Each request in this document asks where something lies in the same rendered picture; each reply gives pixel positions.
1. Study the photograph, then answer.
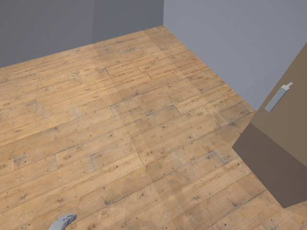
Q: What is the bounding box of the cupboard door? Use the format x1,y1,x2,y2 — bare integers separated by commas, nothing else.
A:
250,43,307,167

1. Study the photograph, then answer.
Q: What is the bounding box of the handle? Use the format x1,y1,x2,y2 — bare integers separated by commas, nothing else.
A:
265,82,293,112

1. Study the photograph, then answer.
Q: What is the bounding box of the robot left hand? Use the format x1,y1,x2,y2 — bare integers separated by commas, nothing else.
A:
48,213,77,230

